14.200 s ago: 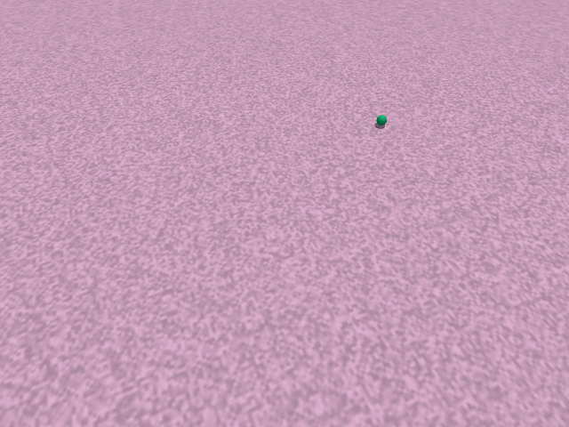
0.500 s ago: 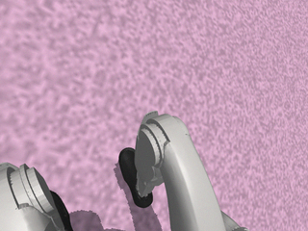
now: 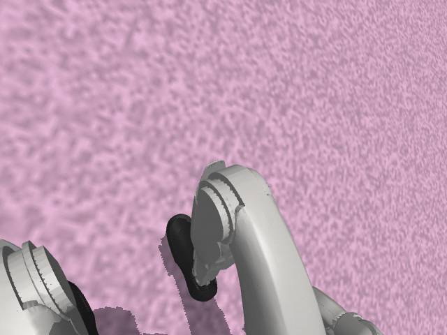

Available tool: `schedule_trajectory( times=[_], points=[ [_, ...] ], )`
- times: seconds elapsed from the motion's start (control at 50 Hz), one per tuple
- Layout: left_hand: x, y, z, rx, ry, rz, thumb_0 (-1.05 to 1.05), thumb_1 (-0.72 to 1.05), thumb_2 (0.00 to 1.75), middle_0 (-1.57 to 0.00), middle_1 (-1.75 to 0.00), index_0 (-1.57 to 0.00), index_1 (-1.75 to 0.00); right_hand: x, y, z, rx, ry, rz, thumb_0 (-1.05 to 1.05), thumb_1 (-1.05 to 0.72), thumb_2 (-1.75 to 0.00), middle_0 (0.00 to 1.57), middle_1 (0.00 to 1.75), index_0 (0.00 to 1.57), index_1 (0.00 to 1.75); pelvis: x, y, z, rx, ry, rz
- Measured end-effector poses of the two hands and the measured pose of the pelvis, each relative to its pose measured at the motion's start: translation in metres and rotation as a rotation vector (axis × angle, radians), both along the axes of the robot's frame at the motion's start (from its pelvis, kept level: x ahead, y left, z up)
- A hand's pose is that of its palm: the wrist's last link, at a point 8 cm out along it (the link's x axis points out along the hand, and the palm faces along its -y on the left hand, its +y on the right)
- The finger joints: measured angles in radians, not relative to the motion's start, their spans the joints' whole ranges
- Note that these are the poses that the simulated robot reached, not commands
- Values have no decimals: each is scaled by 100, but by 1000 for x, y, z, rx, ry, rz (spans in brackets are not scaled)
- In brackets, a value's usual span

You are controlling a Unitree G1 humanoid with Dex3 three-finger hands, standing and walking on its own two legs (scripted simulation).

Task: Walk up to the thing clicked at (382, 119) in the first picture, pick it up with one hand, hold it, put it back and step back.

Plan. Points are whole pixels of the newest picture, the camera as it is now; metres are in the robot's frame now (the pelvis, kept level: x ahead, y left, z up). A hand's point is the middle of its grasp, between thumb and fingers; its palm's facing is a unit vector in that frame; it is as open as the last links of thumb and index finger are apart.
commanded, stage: close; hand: left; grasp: from above
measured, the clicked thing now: out of the picture +0.46 +0.34 -0.27
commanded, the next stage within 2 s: settle in 1.68 s
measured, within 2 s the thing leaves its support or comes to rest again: neither
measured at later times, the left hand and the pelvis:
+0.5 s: hand out of the picture +0.44 +0.34 -0.25, palm faces -0.43 -0.16 -0.89, open 13.1 cm; pelvis +0.00 +0.00 +0.00, yaw -1 degrees
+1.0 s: hand out of the picture +0.44 +0.33 -0.25, palm faces -0.44 -0.16 -0.89, open 10.9 cm; pelvis +0.00 +0.00 +0.00, yaw +0 degrees
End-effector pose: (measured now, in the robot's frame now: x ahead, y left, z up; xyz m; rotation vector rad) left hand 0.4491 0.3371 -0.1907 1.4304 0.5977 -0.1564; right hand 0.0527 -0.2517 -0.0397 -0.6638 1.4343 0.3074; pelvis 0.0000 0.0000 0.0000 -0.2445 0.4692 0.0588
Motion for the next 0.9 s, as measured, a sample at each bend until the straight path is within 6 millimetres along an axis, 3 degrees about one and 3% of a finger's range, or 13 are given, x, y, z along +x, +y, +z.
schedule_trajectory(
  times=[0.38,0.9],
  points=[
    [-1,4,0,-4,-21,-11,0,-38,92,-8,-111,-14,-106,-9,3,2,1,22,1,0,-90,-90,20,30,20,30,-2,1,0,-7,-13,-6],
    [-3,2,0,-1,-8,-9,0,-14,79,-18,-114,-29,-104,-1,3,2,12,-8,17,0,-90,-90,20,29,20,30,-3,1,1,-7,-16,-4]
  ],
)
